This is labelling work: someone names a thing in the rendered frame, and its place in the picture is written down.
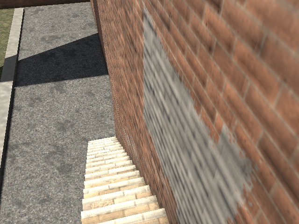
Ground stairs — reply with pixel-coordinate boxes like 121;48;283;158
80;136;169;224

